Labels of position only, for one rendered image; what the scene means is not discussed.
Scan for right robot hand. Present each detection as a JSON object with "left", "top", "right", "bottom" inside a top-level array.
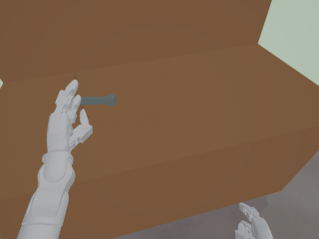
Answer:
[{"left": 235, "top": 202, "right": 273, "bottom": 239}]

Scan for counter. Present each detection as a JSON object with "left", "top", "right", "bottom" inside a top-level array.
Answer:
[{"left": 0, "top": 0, "right": 319, "bottom": 239}]

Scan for left robot hand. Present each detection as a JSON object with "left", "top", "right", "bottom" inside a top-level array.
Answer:
[{"left": 47, "top": 80, "right": 93, "bottom": 153}]

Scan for tap lever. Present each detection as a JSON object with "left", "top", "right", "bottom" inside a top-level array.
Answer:
[{"left": 80, "top": 94, "right": 117, "bottom": 107}]

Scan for robot left forearm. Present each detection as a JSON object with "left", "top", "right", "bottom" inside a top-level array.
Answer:
[{"left": 17, "top": 150, "right": 76, "bottom": 239}]

